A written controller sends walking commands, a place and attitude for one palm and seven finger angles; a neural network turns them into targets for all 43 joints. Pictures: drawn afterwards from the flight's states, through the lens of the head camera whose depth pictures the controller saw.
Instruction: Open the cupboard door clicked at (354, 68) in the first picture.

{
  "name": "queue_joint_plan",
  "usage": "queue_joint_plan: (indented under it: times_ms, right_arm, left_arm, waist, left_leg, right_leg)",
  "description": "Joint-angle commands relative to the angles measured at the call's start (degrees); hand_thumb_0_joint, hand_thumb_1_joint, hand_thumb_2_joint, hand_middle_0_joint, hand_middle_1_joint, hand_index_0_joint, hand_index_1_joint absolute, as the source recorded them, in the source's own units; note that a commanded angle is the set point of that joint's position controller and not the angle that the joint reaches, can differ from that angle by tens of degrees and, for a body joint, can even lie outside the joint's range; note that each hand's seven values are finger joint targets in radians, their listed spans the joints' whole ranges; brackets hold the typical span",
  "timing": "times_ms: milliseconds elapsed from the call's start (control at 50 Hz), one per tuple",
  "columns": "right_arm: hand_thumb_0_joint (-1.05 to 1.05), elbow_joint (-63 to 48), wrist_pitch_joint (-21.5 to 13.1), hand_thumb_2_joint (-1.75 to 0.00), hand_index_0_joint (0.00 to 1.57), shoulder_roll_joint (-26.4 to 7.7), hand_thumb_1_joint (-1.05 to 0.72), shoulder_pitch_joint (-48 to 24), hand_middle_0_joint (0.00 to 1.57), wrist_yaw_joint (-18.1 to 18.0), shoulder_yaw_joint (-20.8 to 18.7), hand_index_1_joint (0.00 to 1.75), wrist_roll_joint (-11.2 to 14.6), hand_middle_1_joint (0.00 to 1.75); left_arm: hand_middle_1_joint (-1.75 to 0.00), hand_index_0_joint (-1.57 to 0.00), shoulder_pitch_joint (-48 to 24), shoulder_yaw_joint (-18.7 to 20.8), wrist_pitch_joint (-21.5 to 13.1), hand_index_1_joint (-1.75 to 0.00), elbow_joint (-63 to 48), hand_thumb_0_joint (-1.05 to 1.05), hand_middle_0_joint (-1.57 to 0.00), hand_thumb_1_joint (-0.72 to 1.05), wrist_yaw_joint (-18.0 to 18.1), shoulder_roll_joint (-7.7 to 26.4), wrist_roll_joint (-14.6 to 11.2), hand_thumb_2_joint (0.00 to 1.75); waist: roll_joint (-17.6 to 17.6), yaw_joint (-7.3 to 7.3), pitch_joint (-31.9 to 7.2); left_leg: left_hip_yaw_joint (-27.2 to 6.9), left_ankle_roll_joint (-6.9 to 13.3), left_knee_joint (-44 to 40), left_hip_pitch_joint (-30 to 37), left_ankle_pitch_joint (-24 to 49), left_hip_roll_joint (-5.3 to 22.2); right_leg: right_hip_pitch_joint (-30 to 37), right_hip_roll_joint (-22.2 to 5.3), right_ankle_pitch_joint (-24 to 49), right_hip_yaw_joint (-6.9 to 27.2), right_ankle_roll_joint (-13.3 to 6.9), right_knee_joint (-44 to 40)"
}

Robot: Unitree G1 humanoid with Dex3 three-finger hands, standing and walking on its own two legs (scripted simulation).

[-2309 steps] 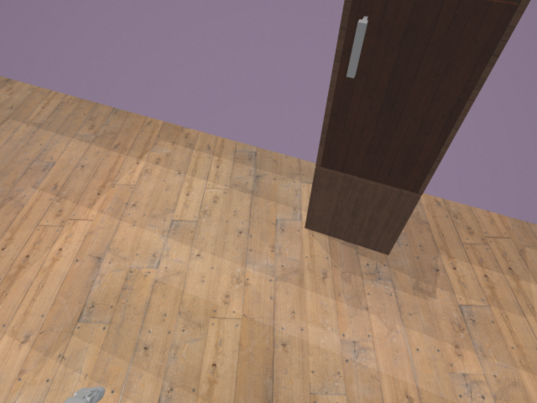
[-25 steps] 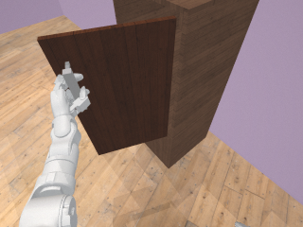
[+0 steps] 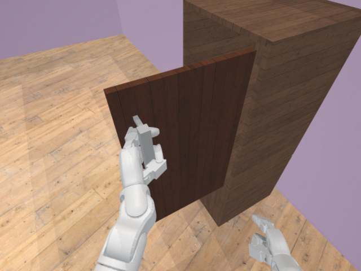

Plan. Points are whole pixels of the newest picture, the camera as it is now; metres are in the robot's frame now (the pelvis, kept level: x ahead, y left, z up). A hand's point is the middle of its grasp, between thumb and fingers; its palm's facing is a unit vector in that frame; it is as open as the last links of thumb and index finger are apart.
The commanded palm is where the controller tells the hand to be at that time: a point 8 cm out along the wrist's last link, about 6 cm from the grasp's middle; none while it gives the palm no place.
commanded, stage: pull the door open along its arc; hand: left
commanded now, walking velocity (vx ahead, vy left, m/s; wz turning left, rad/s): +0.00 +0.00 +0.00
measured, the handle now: (144, 146) +0.35 +0.12 +0.12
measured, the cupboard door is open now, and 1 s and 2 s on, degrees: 89 95 97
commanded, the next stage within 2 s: open thumb and fingers to let go in 0.46 s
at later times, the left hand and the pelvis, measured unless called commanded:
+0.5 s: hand (171, 173) +0.28 +0.05 +0.12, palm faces +0.28 -0.96 +0.01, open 6.0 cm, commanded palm +0.24 +0.10 +0.12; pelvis -0.03 +0.00 +0.00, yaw -2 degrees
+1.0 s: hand (170, 170) +0.28 +0.05 +0.12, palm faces +0.30 -0.95 -0.01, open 11.1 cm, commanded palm +0.25 +0.10 +0.12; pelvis -0.05 -0.01 +0.00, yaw +0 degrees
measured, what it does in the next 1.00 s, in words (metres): stands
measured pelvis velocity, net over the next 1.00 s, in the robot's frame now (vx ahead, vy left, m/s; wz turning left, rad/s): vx -0.05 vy -0.01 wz -0.01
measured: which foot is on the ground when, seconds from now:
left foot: down 0.00-1.00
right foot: down 0.00-1.00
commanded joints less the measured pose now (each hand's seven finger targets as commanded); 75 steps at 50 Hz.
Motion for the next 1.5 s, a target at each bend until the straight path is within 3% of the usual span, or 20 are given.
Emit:
queue_joint_plan:
  times_ms: [0,80,200,280,360,420,500,540,720,860,940,980,1080,1120,1160,1280,1340,1400,1460,1480]
  right_arm:
    - [0.00,-6.47,-1.08,-0.90,0.20,-4.86,-0.90,-2.42,0.20,-1.27,-1.63,0.30,0.04,0.30]
    - [0.00,-6.22,-1.15,-0.90,0.20,-4.71,-0.90,-3.13,0.20,-1.73,-1.25,0.30,0.04,0.30]
    - [0.00,-6.94,-1.93,-0.90,0.20,-5.00,-0.90,-4.17,0.20,-1.40,-1.24,0.30,0.45,0.30]
    - [0.00,-7.73,-2.88,-0.90,0.20,-5.04,-0.90,-3.95,0.20,-0.56,-1.68,0.30,0.36,0.30]
    - [0.00,-8.57,-3.54,-0.90,0.20,-4.97,-0.90,-4.42,0.20,0.71,-2.22,0.30,0.48,0.30]
    - [0.00,-7.58,-3.51,-0.90,0.20,-5.44,-0.90,-5.18,0.20,0.36,-2.19,0.30,0.24,0.30]
    - [0.00,-6.07,-3.90,-0.90,0.20,-5.17,-0.90,-5.39,0.20,-0.41,-2.14,0.30,-0.24,0.30]
    - [0.00,-5.61,-4.07,-0.90,0.20,-4.90,-0.90,-5.39,0.20,-0.60,-1.91,0.30,-0.16,0.30]
    - [0.00,-4.64,-3.80,-0.90,0.20,-4.69,-0.90,-5.86,0.20,-1.43,-1.27,0.30,0.22,0.30]
    - [0.00,-4.85,-3.85,-0.90,0.20,-4.59,-0.90,-5.42,0.20,-1.25,-1.30,0.30,0.10,0.30]
    - [0.00,-4.75,-3.52,-0.90,0.20,-4.63,-0.90,-5.53,0.20,-1.44,-1.12,0.30,0.18,0.30]
    - [0.00,-4.73,-3.52,-0.90,0.20,-4.55,-0.90,-5.50,0.20,-1.53,-1.23,0.30,0.24,0.30]
    - [0.00,-4.81,-3.64,-0.90,0.20,-4.73,-0.90,-5.45,0.20,-1.32,-1.32,0.30,0.23,0.30]
    - [0.00,-4.64,-3.54,-0.90,0.20,-4.84,-0.90,-5.17,0.20,-1.38,-1.29,0.30,0.34,0.30]
    - [0.00,-4.67,-3.63,-0.90,0.20,-4.77,-0.90,-5.40,0.20,-1.42,-1.36,0.30,0.24,0.30]
    - [0.00,-4.69,-3.40,-0.90,0.20,-4.99,-0.90,-4.92,0.20,-1.25,-1.50,0.30,0.40,0.30]
    - [0.00,-4.71,-3.57,-0.90,0.20,-4.89,-0.90,-5.05,0.20,-0.98,-1.49,0.30,0.58,0.30]
    - [0.00,-4.60,-3.85,-0.90,0.20,-5.02,-0.90,-4.86,0.20,-0.81,-1.52,0.30,0.60,0.30]
    - [0.00,-4.61,-3.80,-0.90,0.20,-5.07,-0.90,-5.34,0.20,-0.88,-1.33,0.30,0.58,0.30]
    - [0.00,-2.86,-3.65,-0.90,0.20,-7.00,-0.90,-0.09,0.20,-0.76,-1.38,0.30,0.44,0.30]
  left_arm:
    - [-1.35,-0.40,-20.65,0.52,-4.08,-1.35,-9.65,0.00,-0.40,0.90,-0.80,-0.75,0.33,0.90]
    - [-1.35,-0.40,-23.37,2.14,-4.83,-1.35,-7.24,0.00,-0.40,0.90,-1.71,0.22,-0.87,0.90]
    - [-1.35,-0.40,-17.61,3.33,-5.78,-1.35,-5.56,0.00,-0.40,0.90,-2.12,-0.28,-2.70,0.90]
    - [-1.35,-0.40,-13.67,2.15,-6.85,-1.35,-9.40,0.00,-0.40,0.90,-1.63,-1.61,-2.78,0.90]
    - [-1.35,-0.40,-6.66,-1.11,-7.34,-1.35,-13.43,0.00,-0.40,0.90,-0.43,-3.83,-1.56,0.90]
    - [-1.35,-0.40,-14.81,0.54,-7.23,-1.35,-13.09,0.00,-0.40,0.90,1.97,-0.47,0.61,0.90]
    - [-1.35,-0.40,-21.73,0.81,-6.97,-1.35,-7.43,0.00,-0.40,0.90,4.30,-0.83,1.82,0.90]
    - [-1.35,-0.40,-23.59,0.04,-7.37,-1.35,-6.57,0.00,-0.40,0.90,4.16,-1.94,1.28,0.90]
    - [-1.28,-0.35,-28.90,1.56,-8.88,-1.28,0.41,0.00,-0.35,0.27,2.32,-1.36,-0.89,0.63]
    - [-1.23,-0.32,-30.48,0.40,-9.46,-1.23,1.06,0.00,-0.32,-0.22,2.23,-2.61,-0.46,0.42]
    - [-1.20,-0.30,-31.99,1.91,-9.36,-1.20,2.20,0.00,-0.30,-0.50,2.46,-1.08,-0.67,0.30]
    - [-1.20,-0.30,-32.23,1.41,-9.52,-1.20,2.02,0.00,-0.30,-0.50,2.45,-1.65,-0.54,0.30]
    - [-0.95,-0.26,-32.41,0.24,-9.44,-0.95,2.46,0.00,-0.26,-0.50,2.99,-2.88,-0.32,0.30]
    - [-0.85,-0.24,-31.76,0.69,-9.25,-0.85,3.83,0.00,-0.24,-0.50,3.14,-2.70,-0.29,0.30]
    - [-0.75,-0.22,-33.11,0.22,-9.33,-0.75,2.98,0.00,-0.22,-0.50,3.34,-2.88,-0.02,0.30]
    - [-0.45,-0.18,-31.86,0.51,-9.11,-0.45,2.92,0.00,-0.18,-0.50,3.43,-2.55,-0.11,0.30]
    - [-0.30,-0.15,-31.97,-0.58,-9.06,-0.30,2.98,0.00,-0.15,-0.50,3.65,-4.09,-0.13,0.30]
    - [-0.30,-0.15,-32.82,-0.82,-8.98,-0.30,3.69,0.00,-0.15,-0.50,3.87,-4.27,-0.23,0.30]
    - [-0.30,-0.15,-34.82,-0.84,-8.67,-0.30,3.50,0.00,-0.15,-0.50,3.98,-4.54,-0.46,0.30]
    - [-0.30,-0.15,-31.76,-11.15,-11.24,-0.30,4.68,0.00,-0.15,-0.50,-7.72,-0.96,3.78,0.30]
  waist:
    - [-4.43,-2.23,-11.76]
    - [-4.76,-1.91,-12.09]
    - [-5.70,-0.31,-10.90]
    - [-5.30,0.00,-11.84]
    - [-5.57,0.17,-9.87]
    - [-4.29,-0.55,-8.09]
    - [-6.71,-1.01,-6.91]
    - [-5.60,-1.45,-7.33]
    - [-6.47,-1.74,-6.13]
    - [-5.85,-1.65,-8.49]
    - [-6.76,-1.52,-8.11]
    - [-6.43,-1.59,-8.64]
    - [-5.60,-1.63,-8.37]
    - [-7.33,-1.59,-7.02]
    - [-5.70,-1.68,-7.98]
    - [-6.34,-1.67,-8.44]
    - [-3.92,-1.63,-7.54]
    - [-7.01,-1.90,-7.18]
    - [-5.27,-2.16,-7.15]
    - [-10.12,-6.57,-5.56]
  left_leg:
    - [-1.01,-1.80,-2.35,0.61,26.86,1.24]
    - [-0.97,-1.61,-2.91,0.04,24.25,0.99]
    - [-0.98,-1.67,-4.94,-1.22,20.05,1.24]
    - [-0.35,-1.47,-5.11,-0.95,20.72,1.46]
    - [-0.27,-1.31,-5.02,-1.43,19.40,1.90]
    - [-0.45,-1.04,-4.99,-1.97,15.55,1.48]
    - [-0.28,-0.37,-4.26,-1.82,11.81,0.76]
    - [-0.12,-0.31,-4.39,-1.17,10.85,0.43]
    - [-0.41,-0.37,-6.05,-1.52,7.69,0.16]
    - [-0.60,-0.55,-6.38,-1.04,9.50,0.46]
    - [-0.64,-0.51,-6.61,-1.81,8.39,0.38]
    - [-0.61,-0.53,-6.52,-1.53,8.50,0.38]
    - [-0.66,-0.59,-6.66,-1.66,8.38,0.48]
    - [-0.97,-0.62,-7.06,-2.40,7.90,0.59]
    - [-0.80,-0.59,-6.77,-2.00,7.83,0.44]
    - [-0.83,-0.72,-6.56,-2.11,9.17,0.63]
    - [-1.20,-1.08,-6.98,-2.11,8.46,0.78]
    - [-1.63,-1.00,-6.80,-2.72,7.41,0.86]
    - [-1.43,-0.95,-6.82,-2.79,6.10,0.65]
    - [-1.67,-0.07,-6.63,-0.41,8.60,1.32]
  right_leg:
    - [9.01,-1.65,26.43,3.02,-0.36,-2.27]
    - [9.56,-1.78,24.40,3.23,-0.20,-3.09]
    - [10.82,-1.64,18.66,3.16,-0.32,-4.85]
    - [11.93,-1.54,19.43,3.34,-0.25,-4.93]
    - [11.18,-1.41,17.13,3.38,-0.45,-5.33]
    - [8.74,-1.61,11.46,4.29,-0.54,-6.59]
    - [6.61,-2.12,4.49,5.33,-0.12,-9.43]
    - [6.36,-2.36,2.99,5.77,-0.01,-10.10]
    - [6.45,-2.57,-0.82,6.05,0.29,-12.06]
    - [6.98,-2.30,2.65,5.24,0.18,-10.45]
    - [7.00,-2.39,1.11,5.64,0.32,-10.96]
    - [6.98,-2.35,1.16,5.46,0.18,-10.74]
    - [6.09,-2.09,1.29,4.85,0.08,-9.96]
    - [5.93,-2.00,0.48,4.70,0.08,-10.14]
    - [5.76,-2.05,0.57,4.85,0.01,-9.90]
    - [5.95,-1.81,2.19,4.44,-0.11,-9.24]
    - [4.93,-1.53,1.88,3.76,-0.38,-8.30]
    - [4.32,-1.32,0.57,3.67,-0.18,-8.42]
    - [3.54,-1.42,-0.33,3.77,-0.13,-8.22]
    - [2.04,-1.52,4.81,4.94,-0.05,-6.66]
